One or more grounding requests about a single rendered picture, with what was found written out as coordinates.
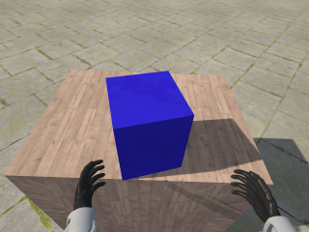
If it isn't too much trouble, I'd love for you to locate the pedestal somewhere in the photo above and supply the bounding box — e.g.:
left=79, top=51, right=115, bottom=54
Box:
left=4, top=70, right=273, bottom=232

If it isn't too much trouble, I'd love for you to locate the right robot forearm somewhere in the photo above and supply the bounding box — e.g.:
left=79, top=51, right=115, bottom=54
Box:
left=263, top=216, right=297, bottom=232

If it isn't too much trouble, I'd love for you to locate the robot right hand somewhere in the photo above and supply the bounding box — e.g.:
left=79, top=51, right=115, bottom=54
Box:
left=231, top=169, right=281, bottom=223

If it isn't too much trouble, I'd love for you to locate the carton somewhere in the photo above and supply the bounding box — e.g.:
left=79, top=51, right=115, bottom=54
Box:
left=105, top=71, right=194, bottom=181

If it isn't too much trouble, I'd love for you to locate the left robot forearm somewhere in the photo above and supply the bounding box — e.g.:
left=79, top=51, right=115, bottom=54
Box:
left=64, top=207, right=98, bottom=232

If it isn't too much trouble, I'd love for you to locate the robot left hand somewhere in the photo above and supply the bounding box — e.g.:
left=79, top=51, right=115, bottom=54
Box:
left=73, top=159, right=106, bottom=210

